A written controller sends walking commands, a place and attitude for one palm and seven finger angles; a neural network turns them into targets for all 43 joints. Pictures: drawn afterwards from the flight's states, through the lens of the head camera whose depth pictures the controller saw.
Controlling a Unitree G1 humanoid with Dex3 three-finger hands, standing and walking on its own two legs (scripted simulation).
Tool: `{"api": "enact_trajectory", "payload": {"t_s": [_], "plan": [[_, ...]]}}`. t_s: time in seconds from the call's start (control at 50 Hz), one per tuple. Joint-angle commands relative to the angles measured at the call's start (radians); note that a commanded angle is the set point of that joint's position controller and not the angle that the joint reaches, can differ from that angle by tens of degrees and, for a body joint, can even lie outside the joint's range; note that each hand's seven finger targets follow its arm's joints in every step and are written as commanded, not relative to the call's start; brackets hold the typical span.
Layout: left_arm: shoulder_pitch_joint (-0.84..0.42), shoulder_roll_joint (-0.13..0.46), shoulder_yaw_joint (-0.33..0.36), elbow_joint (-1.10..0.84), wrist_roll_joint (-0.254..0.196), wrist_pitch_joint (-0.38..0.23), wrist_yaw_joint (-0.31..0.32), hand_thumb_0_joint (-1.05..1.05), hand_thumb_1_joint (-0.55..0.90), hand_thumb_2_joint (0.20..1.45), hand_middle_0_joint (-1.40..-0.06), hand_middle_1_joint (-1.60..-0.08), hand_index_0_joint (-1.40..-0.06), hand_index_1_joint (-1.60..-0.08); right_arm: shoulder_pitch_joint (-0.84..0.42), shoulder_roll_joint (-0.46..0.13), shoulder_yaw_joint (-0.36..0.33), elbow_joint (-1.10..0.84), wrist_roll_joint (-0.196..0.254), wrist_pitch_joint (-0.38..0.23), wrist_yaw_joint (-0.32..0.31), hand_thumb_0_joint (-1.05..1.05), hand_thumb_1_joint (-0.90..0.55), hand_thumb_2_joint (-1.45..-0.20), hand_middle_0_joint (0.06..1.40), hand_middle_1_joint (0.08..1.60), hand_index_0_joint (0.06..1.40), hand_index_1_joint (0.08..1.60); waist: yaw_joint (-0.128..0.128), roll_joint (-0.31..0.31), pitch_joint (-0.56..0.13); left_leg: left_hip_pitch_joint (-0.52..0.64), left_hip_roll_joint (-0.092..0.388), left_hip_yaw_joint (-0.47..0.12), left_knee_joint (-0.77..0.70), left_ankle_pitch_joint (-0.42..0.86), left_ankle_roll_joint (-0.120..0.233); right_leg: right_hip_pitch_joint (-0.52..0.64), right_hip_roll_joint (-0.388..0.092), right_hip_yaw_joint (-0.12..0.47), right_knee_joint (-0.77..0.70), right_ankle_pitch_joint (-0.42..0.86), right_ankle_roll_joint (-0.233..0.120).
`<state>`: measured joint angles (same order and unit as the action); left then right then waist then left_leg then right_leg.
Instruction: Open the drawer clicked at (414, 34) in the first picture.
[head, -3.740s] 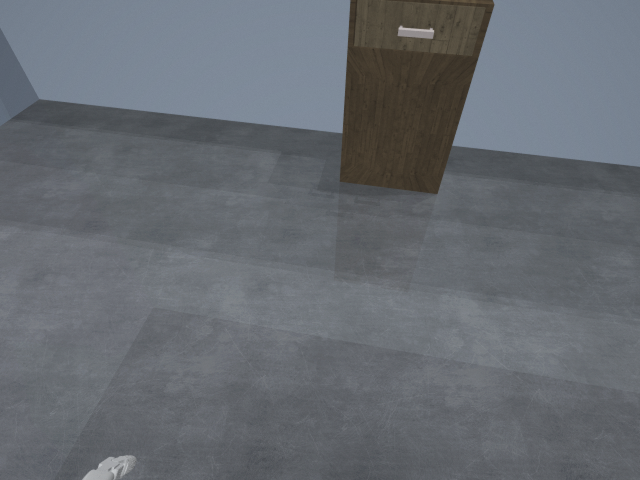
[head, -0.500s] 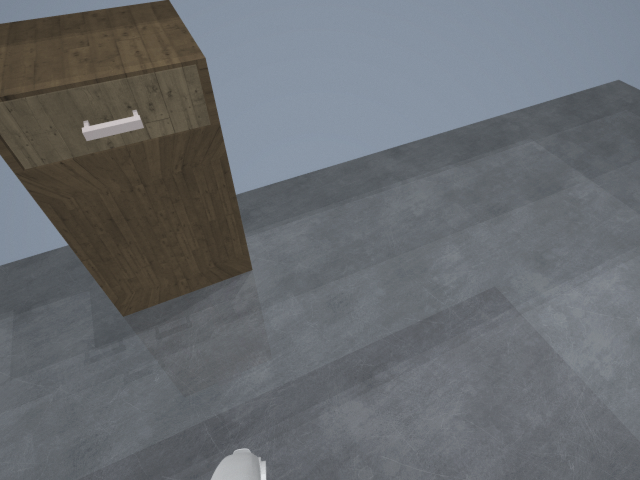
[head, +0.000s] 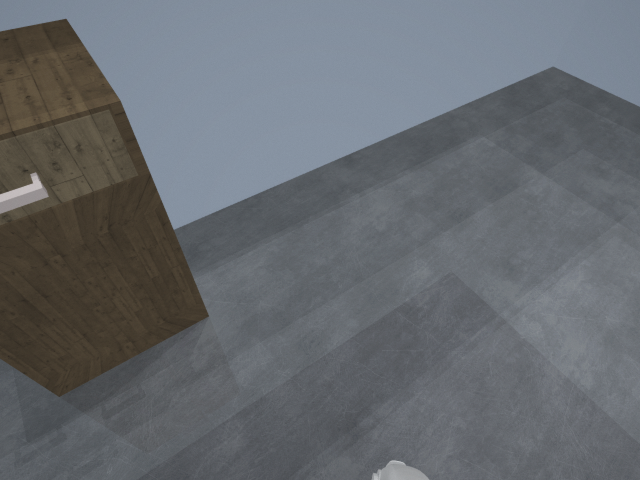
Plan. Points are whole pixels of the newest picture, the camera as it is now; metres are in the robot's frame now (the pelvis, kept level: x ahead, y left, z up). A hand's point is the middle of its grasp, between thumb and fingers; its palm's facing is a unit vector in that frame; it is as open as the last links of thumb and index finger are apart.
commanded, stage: turn to face it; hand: left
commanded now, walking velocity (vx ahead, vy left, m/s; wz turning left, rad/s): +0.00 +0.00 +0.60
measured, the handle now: (4, 195) +0.55 +0.59 -0.02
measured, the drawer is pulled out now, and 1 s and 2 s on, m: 0.00 0.00 0.00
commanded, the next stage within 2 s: take the last steps up to it in 0.98 s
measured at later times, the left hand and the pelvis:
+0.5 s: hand out of the picture +0.06 +0.22 -0.20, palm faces +0.32 -0.93 -0.20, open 7.3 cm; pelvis +0.04 +0.01 -0.02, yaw +16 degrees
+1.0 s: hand out of the picture +0.01 +0.16 -0.15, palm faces +0.51 -0.81 -0.28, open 7.3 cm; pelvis +0.04 -0.05 +0.00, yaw +30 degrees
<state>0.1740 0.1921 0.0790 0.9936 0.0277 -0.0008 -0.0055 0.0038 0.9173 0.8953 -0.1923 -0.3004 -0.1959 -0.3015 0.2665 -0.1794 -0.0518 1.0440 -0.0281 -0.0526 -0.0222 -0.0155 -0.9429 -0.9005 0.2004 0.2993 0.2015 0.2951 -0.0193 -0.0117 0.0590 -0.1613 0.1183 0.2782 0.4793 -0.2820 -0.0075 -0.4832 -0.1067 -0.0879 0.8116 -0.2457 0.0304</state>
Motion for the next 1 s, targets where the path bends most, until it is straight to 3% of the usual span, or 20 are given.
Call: {"api": "enact_trajectory", "payload": {"t_s": [0.0, 0.02, 0.06, 0.08, 0.1, 0.18, 0.36, 0.38, 0.4, 0.42, 0.44, 0.54, 0.68, 0.82, 0.84, 0.86, 0.88, 0.9, 0.94, 0.98], "plan": [[0.137, 0.006, -0.021, 0.005, -0.001, -0.021, 0.012, 0.0, 0.9, 0.9, -0.2, -0.3, -0.2, -0.3, 0.036, -0.111, -0.013, -0.015, 0.005, 0.008, 0.004, 0.0, -0.9, -0.9, 0.2, 0.3, 0.2, 0.3, 0.048, 0.133, -0.079, -0.059, 0.144, -0.149, -0.038, 0.394, 0.08, 0.282, 0.04, -0.059, -0.306, 0.162, 0.015], [0.161, 0.054, -0.014, 0.013, 0.0, -0.03, 0.018, 0.0, 0.9, 0.9, -0.2, -0.3, -0.2, -0.3, 0.044, -0.094, -0.011, -0.013, 0.01, 0.012, 0.008, 0.0, -0.9, -0.9, 0.2, 0.3, 0.2, 0.3, 0.061, 0.063, -0.107, -0.086, 0.106, -0.141, 0.026, 0.271, 0.037, 0.362, -0.006, -0.018, -0.368, 0.259, 0.017], [0.205, 0.203, 0.011, 0.018, 0.001, -0.039, 0.029, 0.0, 0.9, 0.9, -0.2, -0.3, -0.2, -0.3, 0.065, -0.016, 0.002, -0.046, 0.019, 0.035, 0.014, 0.0, -0.9, -0.9, 0.2, 0.3, 0.2, 0.3, 0.074, -0.25, -0.168, -0.294, -0.037, -0.109, 0.343, -0.32, -0.034, 0.502, -0.344, 0.237, -0.423, 0.639, -0.124], [0.201, 0.216, 0.009, 0.006, -0.001, -0.03, 0.03, 0.0, 0.9, 0.9, -0.2, -0.3, -0.2, -0.3, 0.053, -0.031, -0.003, -0.058, 0.021, 0.054, 0.008, 0.0, -0.9, -0.9, 0.2, 0.3, 0.2, 0.3, 0.084, -0.205, -0.164, -0.283, -0.033, -0.186, 0.479, -0.398, -0.028, 0.432, -0.379, 0.234, -0.457, 0.578, -0.183], [0.149, 0.199, 0.015, -0.003, -0.002, -0.033, 0.036, 0.0, 0.9, 0.9, -0.2, -0.3, -0.2, -0.3, 0.031, -0.034, -0.005, -0.062, 0.019, 0.066, 0.009, 0.0, -0.9, -0.9, 0.2, 0.3, 0.2, 0.3, 0.075, -0.286, -0.133, -0.327, -0.016, -0.222, 0.569, -0.36, -0.029, 0.394, -0.352, 0.229, -0.475, 0.552, -0.186], [0.023, 0.139, 0.001, -0.052, -0.002, -0.019, 0.05, 0.0, 0.9, 0.9, -0.2, -0.3, -0.2, -0.3, 0.062, -0.045, -0.017, -0.04, 0.017, 0.083, 0.022, 0.0, -0.9, -0.9, 0.2, 0.3, 0.2, 0.3, 0.015, -0.147, -0.097, -0.343, -0.012, -0.226, 0.646, -0.204, -0.048, 0.338, -0.282, 0.029, -0.458, 0.429, -0.142], [0.002, 0.165, 0.026, -0.09, -0.004, 0.013, 0.044, 0.0, 0.9, 0.9, -0.2, -0.3, -0.2, -0.3, 0.051, -0.058, -0.032, -0.109, 0.009, 0.083, 0.039, 0.0, -0.9, -0.9, 0.2, 0.3, 0.2, 0.3, -0.003, -0.105, -0.069, -0.132, -0.041, -0.121, 0.157, -0.008, -0.039, 0.215, -0.269, -0.109, -0.317, 0.12, -0.082], [-0.001, 0.149, 0.023, -0.101, -0.013, 0.021, 0.04, 0.0, 0.9, 0.9, -0.2, -0.3, -0.2, -0.3, 0.093, -0.096, -0.041, -0.101, 0.007, 0.077, 0.041, 0.0, -0.9, -0.9, 0.2, 0.3, 0.2, 0.3, -0.029, 0.002, -0.089, -0.044, -0.023, -0.166, 0.037, 0.092, -0.027, 0.154, -0.23, -0.134, -0.203, 0.036, -0.044], [-0.001, 0.098, 0.017, -0.131, -0.021, 0.029, 0.031, 0.0, 0.9, 0.9, -0.2, -0.3, -0.2, -0.3, 0.124, -0.192, -0.063, -0.109, 0.0, 0.07, 0.037, 0.0, -0.9, -0.9, 0.2, 0.3, 0.2, 0.3, -0.046, 0.294, -0.076, 0.002, 0.162, -0.479, -0.095, 0.232, 0.062, -0.025, -0.101, -0.17, -0.002, -0.223, 0.034], [-0.083, 0.065, 0.005, -0.183, -0.017, 0.032, 0.029, 0.0, 0.9, 0.9, -0.2, -0.3, -0.2, -0.3, 0.164, -0.266, -0.079, -0.116, -0.005, 0.067, 0.027, 0.0, -0.9, -0.9, 0.2, 0.3, 0.2, 0.3, -0.089, 0.385, -0.06, -0.017, 0.329, -0.713, -0.204, 0.385, 0.191, -0.129, -0.011, -0.089, 0.233, -0.444, 0.063], [-0.117, 0.089, 0.006, -0.203, -0.01, 0.033, 0.024, 0.0, 0.9, 0.9, -0.2, -0.3, -0.2, -0.3, 0.158, -0.279, -0.078, -0.112, -0.004, 0.064, 0.024, 0.0, -0.9, -0.9, 0.2, 0.3, 0.2, 0.3, -0.076, 0.233, -0.072, -0.041, 0.341, -0.678, -0.204, 0.293, 0.224, -0.118, -0.033, 0.011, 0.333, -0.37, 0.043], [-0.015, 0.105, 0.02, -0.121, -0.009, 0.032, 0.013, 0.0, 0.9, 0.9, -0.2, -0.3, -0.2, -0.3, -0.051, -0.198, -0.046, -0.169, 0.007, 0.045, 0.003, 0.0, -0.9, -0.9, 0.2, 0.3, 0.2, 0.3, 0.007, 0.147, -0.119, -0.01, 0.137, -0.478, -0.153, 0.332, 0.153, -0.096, -0.011, 0.068, 0.361, -0.124, 0.06], [-0.035, 0.103, 0.009, -0.139, -0.016, 0.039, 0.026, 0.0, 0.9, 0.9, -0.2, -0.3, -0.2, -0.3, -0.009, -0.23, -0.057, -0.164, 0.003, 0.062, 0.008, 0.0, -0.9, -0.9, 0.2, 0.3, 0.2, 0.3, -0.028, 0.124, -0.117, 0.035, 0.145, -0.556, -0.163, 0.281, 0.194, -0.029, 0.027, 0.073, 0.134, -0.191, 0.063], [0.09, 0.099, 0.001, -0.114, -0.022, 0.025, 0.035, 0.0, 0.9, 0.9, -0.2, -0.3, -0.2, -0.3, -0.081, -0.23, -0.061, -0.179, 0.004, 0.082, 0.02, 0.0, -0.9, -0.9, 0.2, 0.3, 0.2, 0.3, 0.021, 0.171, -0.121, -0.116, 0.079, -0.572, -0.115, 0.223, 0.152, 0.248, 0.084, 0.04, -0.227, -0.086, 0.03], [0.124, 0.114, 0.004, -0.107, -0.02, 0.018, 0.038, 0.0, 0.9, 0.9, -0.2, -0.3, -0.2, -0.3, -0.096, -0.219, -0.059, -0.186, 0.01, 0.083, 0.022, 0.0, -0.9, -0.9, 0.2, 0.3, 0.2, 0.3, 0.041, 0.14, -0.127, -0.177, 0.048, -0.549, -0.064, 0.196, 0.119, 0.345, 0.07, 0.046, -0.364, 0.002, 0.025], [0.148, 0.162, 0.011, -0.104, -0.01, 0.008, 0.043, 0.0, 0.9, 0.9, -0.2, -0.3, -0.2, -0.3, -0.089, -0.169, -0.054, -0.192, 0.018, 0.085, 0.027, 0.0, -0.9, -0.9, 0.2, 0.3, 0.2, 0.3, 0.052, 0.0, -0.125, -0.292, -0.029, -0.473, 0.061, 0.068, 0.058, 0.439, -0.048, 0.159, -0.504, -0.027, -0.011], [0.142, 0.256, 0.028, -0.117, 0.006, 0.001, 0.048, 0.0, 0.9, 0.9, -0.2, -0.3, -0.2, -0.3, -0.096, -0.101, -0.042, -0.221, 0.021, 0.087, 0.029, 0.0, -0.9, -0.9, 0.2, 0.3, 0.2, 0.3, 0.055, -0.303, -0.083, -0.459, -0.182, -0.301, 0.297, -0.186, -0.024, 0.441, -0.305, 0.448, -0.591, -0.027, -0.12], [0.107, 0.264, 0.02, -0.139, -0.003, 0.005, 0.049, 0.0, 0.9, 0.9, -0.2, -0.3, -0.2, -0.3, -0.127, -0.156, -0.054, -0.224, 0.011, 0.094, 0.027, 0.0, -0.9, -0.9, 0.2, 0.3, 0.2, 0.3, 0.062, -0.239, -0.062, -0.406, -0.152, -0.338, 0.5, -0.277, -0.017, 0.272, -0.382, 0.448, -0.6, 0.029, -0.186], [-0.007, 0.192, 0.013, -0.158, -0.007, 0.002, 0.052, 0.0, 0.9, 0.9, -0.2, -0.3, -0.2, -0.3, -0.083, -0.148, -0.059, -0.179, 0.004, 0.115, 0.033, 0.0, -0.9, -0.9, 0.2, 0.3, 0.2, 0.3, -0.005, -0.188, -0.008, -0.393, -0.123, -0.361, 0.666, -0.168, -0.018, 0.181, -0.26, 0.304, -0.591, 0.001, -0.145], [-0.016, 0.152, -0.004, -0.154, -0.008, -0.01, 0.044, 0.0, 0.9, 0.9, -0.2, -0.3, -0.2, -0.3, -0.055, -0.135, -0.053, -0.145, 0.005, 0.112, 0.039, 0.0, -0.9, -0.9, 0.2, 0.3, 0.2, 0.3, -0.017, -0.145, 0.011, -0.396, -0.107, -0.322, 0.713, -0.078, -0.037, 0.224, -0.182, 0.165, -0.53, 0.162, -0.126]]}}
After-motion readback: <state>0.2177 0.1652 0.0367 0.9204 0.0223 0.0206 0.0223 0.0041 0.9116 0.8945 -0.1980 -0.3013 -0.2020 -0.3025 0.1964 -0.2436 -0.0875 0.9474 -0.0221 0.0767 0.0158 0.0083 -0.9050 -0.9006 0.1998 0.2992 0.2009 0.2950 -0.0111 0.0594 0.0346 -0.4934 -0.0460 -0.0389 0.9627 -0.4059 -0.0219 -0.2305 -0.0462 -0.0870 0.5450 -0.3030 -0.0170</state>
